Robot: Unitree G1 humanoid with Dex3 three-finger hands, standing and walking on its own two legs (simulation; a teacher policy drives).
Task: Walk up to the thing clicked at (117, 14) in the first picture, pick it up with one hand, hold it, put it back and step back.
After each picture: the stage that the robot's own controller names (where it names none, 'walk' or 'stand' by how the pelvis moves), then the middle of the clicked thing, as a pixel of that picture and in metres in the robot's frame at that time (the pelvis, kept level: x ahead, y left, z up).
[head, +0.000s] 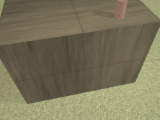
stand; (120, 8) +0.96 -0.24 -0.03
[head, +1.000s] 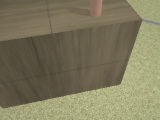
walk; (96, 4) +0.87 -0.09 +0.02
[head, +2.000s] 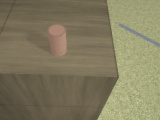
walk; (57, 40) +0.51 +0.15 +0.01
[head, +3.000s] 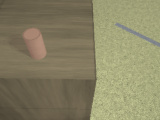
stand; (35, 44) +0.51 +0.21 +0.01
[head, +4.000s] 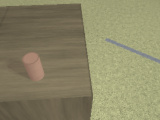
stand; (34, 67) +0.47 +0.23 -0.03
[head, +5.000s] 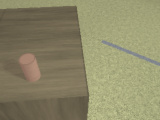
stand; (30, 67) +0.48 +0.23 -0.03
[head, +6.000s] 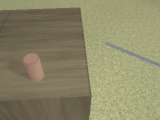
stand; (34, 67) +0.49 +0.23 -0.03
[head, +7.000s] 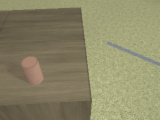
stand; (32, 70) +0.46 +0.23 -0.04
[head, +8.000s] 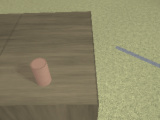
rise first; (41, 72) +0.46 +0.21 -0.03
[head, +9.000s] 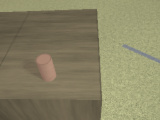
go down; (46, 68) +0.48 +0.20 -0.03
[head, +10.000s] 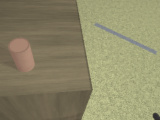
go down; (22, 55) +0.47 +0.19 +0.01
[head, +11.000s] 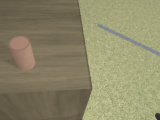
approach; (23, 53) +0.47 +0.20 +0.02
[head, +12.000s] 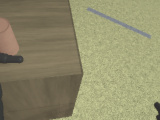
close; (3, 38) +0.50 +0.21 +0.05
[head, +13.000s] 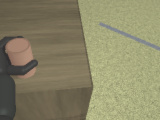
lift; (22, 59) +0.42 +0.18 +0.07
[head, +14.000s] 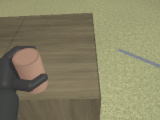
lift; (31, 71) +0.31 +0.16 +0.17
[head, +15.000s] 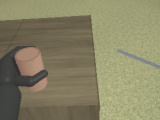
hold; (32, 69) +0.33 +0.16 +0.16
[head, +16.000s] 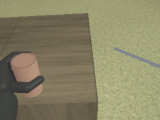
hold; (28, 75) +0.32 +0.18 +0.14
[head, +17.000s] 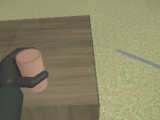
crouch; (33, 71) +0.33 +0.16 +0.15
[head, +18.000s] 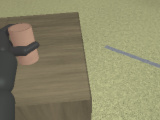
crouch; (24, 44) +0.42 +0.18 +0.18
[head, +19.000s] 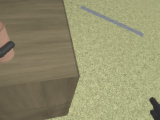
lower; out of the picture +0.49 +0.21 +0.04
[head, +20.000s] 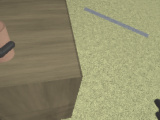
lower; out of the picture +0.48 +0.21 +0.05
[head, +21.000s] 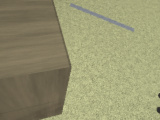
lower; out of the picture +0.51 +0.22 +0.07
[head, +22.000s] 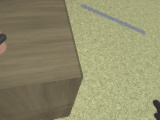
lower; out of the picture +0.50 +0.23 +0.06
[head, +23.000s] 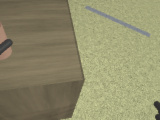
loosen; out of the picture +0.49 +0.23 +0.05
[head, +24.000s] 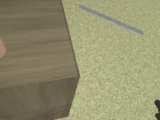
withdraw; out of the picture +0.49 +0.23 +0.05
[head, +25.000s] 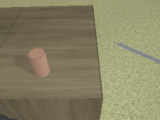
sink last; (39, 63) +0.48 +0.22 +0.01
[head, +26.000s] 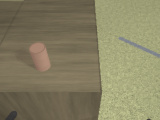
stand; (40, 57) +0.50 +0.22 -0.01
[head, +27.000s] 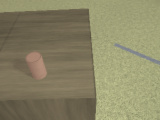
stand; (36, 66) +0.50 +0.23 -0.03
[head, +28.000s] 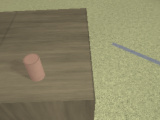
stand; (34, 67) +0.49 +0.23 -0.03
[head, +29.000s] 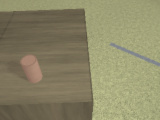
stand; (32, 69) +0.48 +0.23 -0.04
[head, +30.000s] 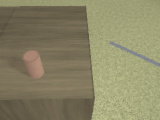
stand; (34, 64) +0.49 +0.22 -0.04
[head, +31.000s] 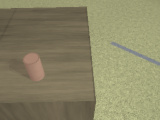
stand; (34, 67) +0.48 +0.22 -0.04
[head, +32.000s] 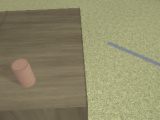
walk; (24, 73) +0.45 +0.26 -0.03
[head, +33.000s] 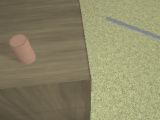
walk; (23, 49) +0.50 +0.26 -0.01
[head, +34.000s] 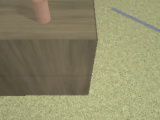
walk; (41, 9) +0.71 +0.20 +0.00
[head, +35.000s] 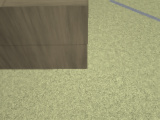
walk; out of the picture +1.03 +0.25 -0.01
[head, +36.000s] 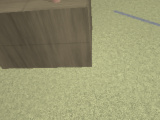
walk; out of the picture +1.25 +0.30 -0.03
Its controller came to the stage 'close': yes
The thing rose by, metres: 0.21
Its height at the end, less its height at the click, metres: +0.00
